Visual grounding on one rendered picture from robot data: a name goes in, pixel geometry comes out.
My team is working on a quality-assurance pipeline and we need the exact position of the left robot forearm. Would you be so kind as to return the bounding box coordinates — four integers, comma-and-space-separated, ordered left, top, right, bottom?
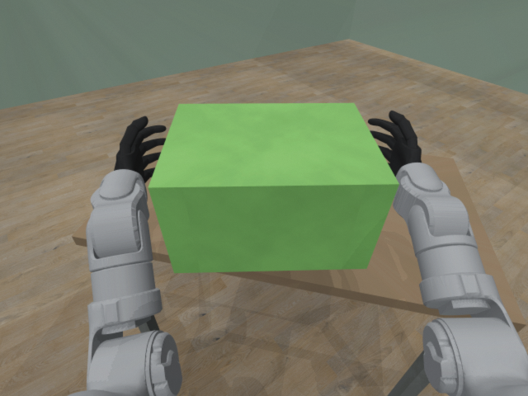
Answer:
86, 169, 163, 390

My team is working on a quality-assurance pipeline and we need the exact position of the right robot hand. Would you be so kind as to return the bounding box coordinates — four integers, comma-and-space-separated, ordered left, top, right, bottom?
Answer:
368, 111, 422, 176

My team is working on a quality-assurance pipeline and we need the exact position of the right robot forearm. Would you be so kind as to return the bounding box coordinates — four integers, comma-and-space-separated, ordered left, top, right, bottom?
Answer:
393, 163, 528, 363

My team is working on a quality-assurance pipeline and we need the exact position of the left robot hand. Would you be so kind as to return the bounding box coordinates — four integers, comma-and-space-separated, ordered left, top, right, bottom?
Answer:
114, 116, 166, 183

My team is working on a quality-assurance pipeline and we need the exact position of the carton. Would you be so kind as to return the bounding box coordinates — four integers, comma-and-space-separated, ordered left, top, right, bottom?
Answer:
148, 103, 399, 273

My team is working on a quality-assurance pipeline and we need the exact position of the right robot upper arm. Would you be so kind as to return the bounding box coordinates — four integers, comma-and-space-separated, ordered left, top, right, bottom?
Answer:
422, 318, 528, 396

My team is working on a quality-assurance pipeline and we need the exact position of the left robot upper arm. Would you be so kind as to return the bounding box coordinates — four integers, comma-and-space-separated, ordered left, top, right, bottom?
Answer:
68, 330, 182, 396

